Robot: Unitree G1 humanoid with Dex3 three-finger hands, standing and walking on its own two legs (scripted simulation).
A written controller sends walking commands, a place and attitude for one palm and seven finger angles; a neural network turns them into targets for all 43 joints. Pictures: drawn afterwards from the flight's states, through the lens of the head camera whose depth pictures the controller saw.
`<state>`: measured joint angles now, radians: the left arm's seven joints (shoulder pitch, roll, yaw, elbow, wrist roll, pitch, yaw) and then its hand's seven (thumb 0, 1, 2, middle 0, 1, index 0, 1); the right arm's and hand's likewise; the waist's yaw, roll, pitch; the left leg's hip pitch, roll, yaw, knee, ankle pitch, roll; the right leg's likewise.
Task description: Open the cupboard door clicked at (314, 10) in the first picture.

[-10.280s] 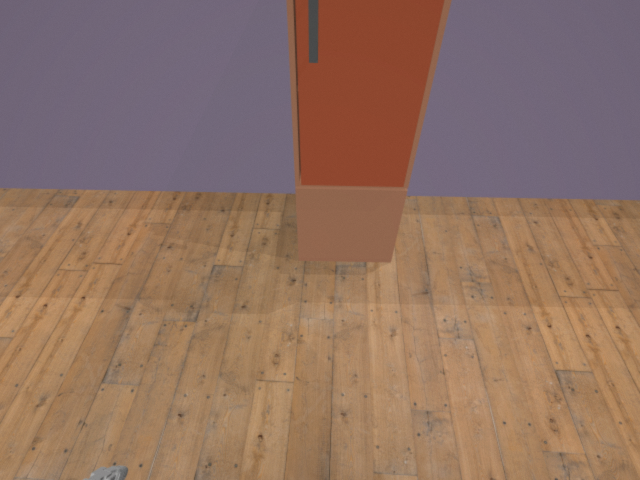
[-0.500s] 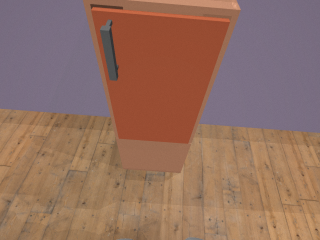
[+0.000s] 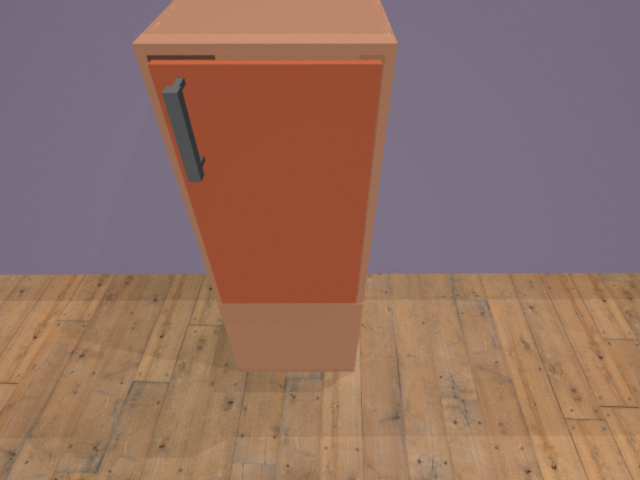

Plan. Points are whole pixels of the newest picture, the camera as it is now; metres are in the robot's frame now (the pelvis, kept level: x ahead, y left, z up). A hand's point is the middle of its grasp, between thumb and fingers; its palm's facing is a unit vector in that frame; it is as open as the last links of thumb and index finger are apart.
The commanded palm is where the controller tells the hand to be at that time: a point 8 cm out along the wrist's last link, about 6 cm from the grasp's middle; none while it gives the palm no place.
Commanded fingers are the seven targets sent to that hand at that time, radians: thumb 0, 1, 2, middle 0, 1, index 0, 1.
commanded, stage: come to a stop and stand still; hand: left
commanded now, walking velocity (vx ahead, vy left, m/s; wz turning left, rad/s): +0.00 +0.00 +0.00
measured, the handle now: (188, 131) +0.57 +0.23 +0.17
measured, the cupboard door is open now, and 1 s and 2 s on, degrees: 0 0 0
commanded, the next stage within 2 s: look again from close up in 0.10 s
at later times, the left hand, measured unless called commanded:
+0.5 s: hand out of the picture -0.01 +0.16 -0.17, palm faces +0.04 -0.99 -0.16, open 7.4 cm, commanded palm none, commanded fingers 0.00 0.90 0.90 -0.20 -0.30 -0.20 -0.30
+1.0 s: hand (177, 393) +0.22 +0.18 +0.03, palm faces +0.17 -0.98 -0.06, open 7.6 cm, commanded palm +0.13 +0.23 -0.02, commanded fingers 0.00 0.60 0.77 -0.22 -0.50 -0.22 -0.50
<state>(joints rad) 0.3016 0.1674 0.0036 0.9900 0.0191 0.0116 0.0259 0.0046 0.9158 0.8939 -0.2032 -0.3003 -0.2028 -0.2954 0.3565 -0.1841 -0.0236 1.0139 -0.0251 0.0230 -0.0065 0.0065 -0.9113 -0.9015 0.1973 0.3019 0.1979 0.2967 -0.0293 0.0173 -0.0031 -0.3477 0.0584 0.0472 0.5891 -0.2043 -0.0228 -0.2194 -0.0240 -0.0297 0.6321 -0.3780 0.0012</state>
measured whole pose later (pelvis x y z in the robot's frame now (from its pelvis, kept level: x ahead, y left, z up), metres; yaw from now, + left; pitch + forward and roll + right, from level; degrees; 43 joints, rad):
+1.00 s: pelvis +0.01 +0.00 -0.01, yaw +2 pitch +4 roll +0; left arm 0.40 0.16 0.06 0.07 -0.17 -0.33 -0.02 0.02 0.85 0.85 -0.20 -0.37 -0.20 -0.36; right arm 0.23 -0.23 -0.03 0.74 0.02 -0.28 -0.05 0.01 -0.91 -0.90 0.20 0.30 0.20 0.30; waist -0.02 0.03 -0.08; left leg -0.53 0.04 0.02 0.72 -0.26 -0.02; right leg -0.38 -0.05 -0.06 0.76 -0.44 0.01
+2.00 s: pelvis +0.00 +0.01 +0.00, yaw +2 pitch +1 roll -2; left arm 0.09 0.38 0.36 0.05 -0.36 -0.07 -0.40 -0.01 -0.35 0.36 -0.29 -1.10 -0.29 -1.10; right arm 0.23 -0.26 0.05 0.59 0.07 -0.27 -0.11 0.01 -0.91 -0.90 0.20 0.30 0.20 0.30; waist 0.04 0.04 -0.03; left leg -0.44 0.05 0.00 0.67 -0.24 -0.01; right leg -0.26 -0.02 -0.08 0.64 -0.39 0.01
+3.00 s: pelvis +0.02 +0.00 +0.01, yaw +2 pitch -1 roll -1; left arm -0.16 0.47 0.45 0.23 -0.35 0.11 -0.47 -0.01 -0.50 0.30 -0.30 -1.20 -0.30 -1.20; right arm 0.22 -0.27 0.07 0.60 0.09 -0.19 -0.12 0.01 -0.90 -0.90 0.20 0.30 0.20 0.30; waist 0.05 0.06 -0.02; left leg -0.32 0.06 0.00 0.53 -0.19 -0.03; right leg -0.14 -0.01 -0.07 0.51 -0.34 0.00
